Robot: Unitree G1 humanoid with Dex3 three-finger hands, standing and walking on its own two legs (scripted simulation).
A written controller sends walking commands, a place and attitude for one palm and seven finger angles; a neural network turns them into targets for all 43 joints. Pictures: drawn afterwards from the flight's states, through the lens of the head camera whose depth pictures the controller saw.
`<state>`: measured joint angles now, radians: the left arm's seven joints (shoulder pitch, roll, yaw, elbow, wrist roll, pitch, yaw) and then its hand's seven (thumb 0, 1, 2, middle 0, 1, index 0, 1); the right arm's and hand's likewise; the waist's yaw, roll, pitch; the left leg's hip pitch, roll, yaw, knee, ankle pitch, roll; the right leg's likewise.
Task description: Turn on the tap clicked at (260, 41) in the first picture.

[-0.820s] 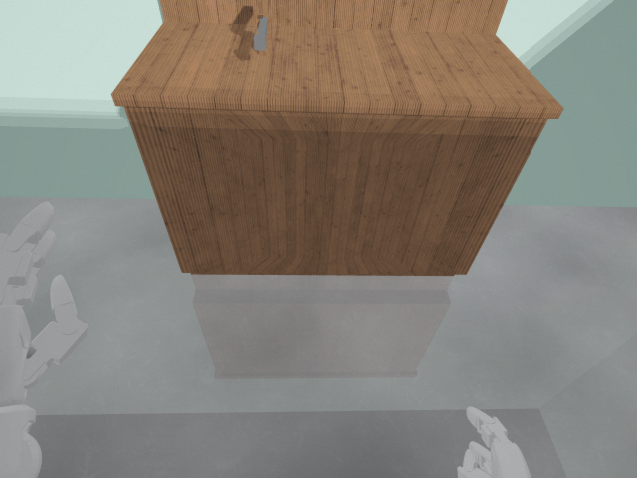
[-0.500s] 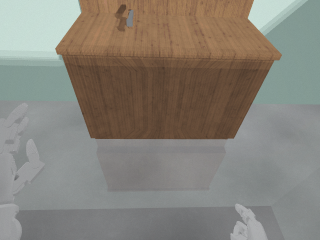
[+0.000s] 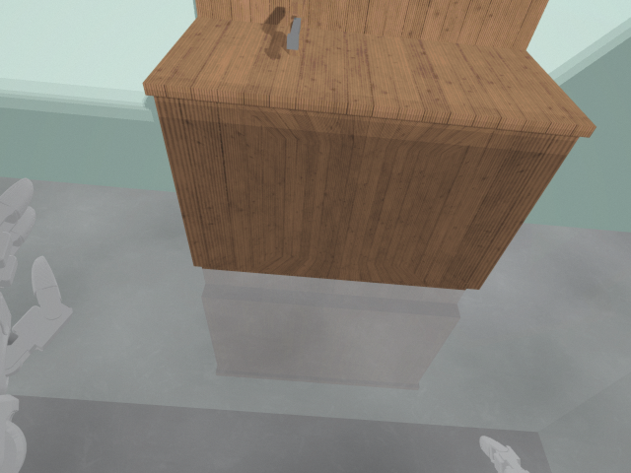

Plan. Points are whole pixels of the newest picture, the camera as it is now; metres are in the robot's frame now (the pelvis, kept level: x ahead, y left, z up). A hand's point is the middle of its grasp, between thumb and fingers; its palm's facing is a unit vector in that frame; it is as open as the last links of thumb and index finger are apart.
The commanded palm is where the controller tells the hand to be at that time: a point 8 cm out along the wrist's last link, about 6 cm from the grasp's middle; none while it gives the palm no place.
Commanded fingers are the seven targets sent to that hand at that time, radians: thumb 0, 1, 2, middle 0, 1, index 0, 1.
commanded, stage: walk to a spot facing it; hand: left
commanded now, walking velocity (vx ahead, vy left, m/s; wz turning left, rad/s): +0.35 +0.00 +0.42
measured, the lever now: (292, 41) +1.02 +0.09 +0.13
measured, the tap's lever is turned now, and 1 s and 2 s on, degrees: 0 0 0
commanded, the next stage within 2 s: turn to face it in 0.80 s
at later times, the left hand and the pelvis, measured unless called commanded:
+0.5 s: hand (123, 254) +0.28 +0.21 +0.18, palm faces +0.52 -0.73 -0.45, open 7.4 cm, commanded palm +0.20 +0.25 +0.20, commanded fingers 0.00 0.90 0.90 -0.20 -0.30 -0.20 -0.30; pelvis +0.10 -0.06 +0.01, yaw +12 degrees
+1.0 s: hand (79, 217) +0.32 +0.27 +0.19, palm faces +0.69 -0.60 -0.41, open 7.4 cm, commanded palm +0.23 +0.28 +0.20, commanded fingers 0.00 0.90 0.90 -0.20 -0.30 -0.20 -0.30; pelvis +0.20 -0.05 +0.01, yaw +25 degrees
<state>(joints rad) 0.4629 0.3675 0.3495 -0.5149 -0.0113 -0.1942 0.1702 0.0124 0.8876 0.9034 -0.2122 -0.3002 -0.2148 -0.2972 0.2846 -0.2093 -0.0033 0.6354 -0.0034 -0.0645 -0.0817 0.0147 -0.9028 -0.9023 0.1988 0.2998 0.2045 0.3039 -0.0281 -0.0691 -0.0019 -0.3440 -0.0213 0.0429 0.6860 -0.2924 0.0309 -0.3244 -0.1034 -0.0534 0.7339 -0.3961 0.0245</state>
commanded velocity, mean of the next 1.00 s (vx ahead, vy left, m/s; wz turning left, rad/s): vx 0.14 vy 0.00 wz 0.37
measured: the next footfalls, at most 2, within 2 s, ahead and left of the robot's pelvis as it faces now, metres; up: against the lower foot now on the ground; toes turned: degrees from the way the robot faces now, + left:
right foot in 0.40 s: +0.17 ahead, -0.13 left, +0.00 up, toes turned +0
left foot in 0.88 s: +0.24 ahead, +0.09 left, +0.00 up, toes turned +31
